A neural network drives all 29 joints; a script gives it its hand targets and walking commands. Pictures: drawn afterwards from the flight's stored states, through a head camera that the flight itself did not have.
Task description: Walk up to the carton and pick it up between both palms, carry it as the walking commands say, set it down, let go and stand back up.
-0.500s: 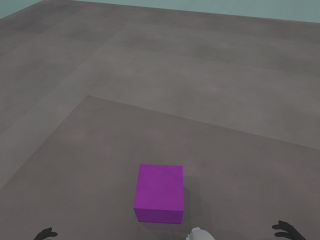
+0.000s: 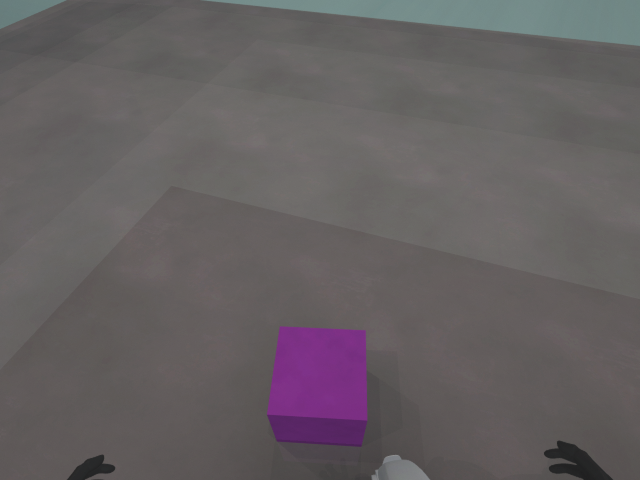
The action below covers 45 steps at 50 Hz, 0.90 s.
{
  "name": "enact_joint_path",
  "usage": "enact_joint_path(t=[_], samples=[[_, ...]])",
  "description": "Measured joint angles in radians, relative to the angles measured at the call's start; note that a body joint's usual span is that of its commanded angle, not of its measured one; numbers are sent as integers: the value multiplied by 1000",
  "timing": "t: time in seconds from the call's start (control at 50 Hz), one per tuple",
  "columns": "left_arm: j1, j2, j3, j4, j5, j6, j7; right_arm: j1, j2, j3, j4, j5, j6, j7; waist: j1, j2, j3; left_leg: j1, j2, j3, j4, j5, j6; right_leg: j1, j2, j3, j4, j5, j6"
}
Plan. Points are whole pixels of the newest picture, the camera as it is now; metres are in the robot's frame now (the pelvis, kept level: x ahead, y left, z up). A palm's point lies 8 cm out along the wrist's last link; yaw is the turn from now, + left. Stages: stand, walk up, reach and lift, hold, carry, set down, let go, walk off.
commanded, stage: walk up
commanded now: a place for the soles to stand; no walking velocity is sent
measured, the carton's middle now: (320, 386) +0.48 +0.02 -0.60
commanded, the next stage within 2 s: none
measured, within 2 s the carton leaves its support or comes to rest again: neither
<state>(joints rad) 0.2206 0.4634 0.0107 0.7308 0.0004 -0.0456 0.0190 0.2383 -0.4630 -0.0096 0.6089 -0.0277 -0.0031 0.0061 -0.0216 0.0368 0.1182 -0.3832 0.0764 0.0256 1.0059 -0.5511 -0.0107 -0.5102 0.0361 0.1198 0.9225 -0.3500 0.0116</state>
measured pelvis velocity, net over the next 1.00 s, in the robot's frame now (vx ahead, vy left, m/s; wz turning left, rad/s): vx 0.00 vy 0.00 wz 0.00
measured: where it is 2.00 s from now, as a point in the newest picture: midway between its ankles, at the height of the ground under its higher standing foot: outside the picture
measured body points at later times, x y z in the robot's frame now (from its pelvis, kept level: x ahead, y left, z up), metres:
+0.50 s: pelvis +0.00 +0.00 +0.00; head +0.02 +0.00 +0.45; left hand +0.13 +0.33 -0.08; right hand +0.14 -0.32 -0.08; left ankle +0.00 +0.13 -0.68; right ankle +0.10 -0.16 -0.68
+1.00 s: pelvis +0.00 +0.00 +0.00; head +0.02 -0.01 +0.45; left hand +0.13 +0.32 -0.08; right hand +0.14 -0.32 -0.08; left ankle +0.00 +0.13 -0.68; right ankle +0.10 -0.16 -0.68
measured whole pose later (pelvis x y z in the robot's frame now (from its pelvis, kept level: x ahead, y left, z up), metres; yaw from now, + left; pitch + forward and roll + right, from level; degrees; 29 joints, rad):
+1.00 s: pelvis +0.00 +0.00 +0.00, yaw +0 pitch -4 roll -1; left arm 0.22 0.46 0.01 0.73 0.00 -0.05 0.02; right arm 0.24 -0.46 -0.01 0.61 -0.03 0.00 0.01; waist -0.02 0.04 0.12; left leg -0.38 0.08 0.03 1.01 -0.55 -0.01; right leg -0.51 0.04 0.12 0.93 -0.35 0.01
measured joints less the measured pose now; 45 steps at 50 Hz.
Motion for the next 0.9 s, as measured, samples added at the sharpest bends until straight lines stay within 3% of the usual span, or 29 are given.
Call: enact_joint_path(t=[0.9], samples=[[0,-1,0,0,0,0,0,0,0,0,0,0,-3,0,0,-3,0,4,0,0,-1,0,-3,1,0,0,5,1,0]])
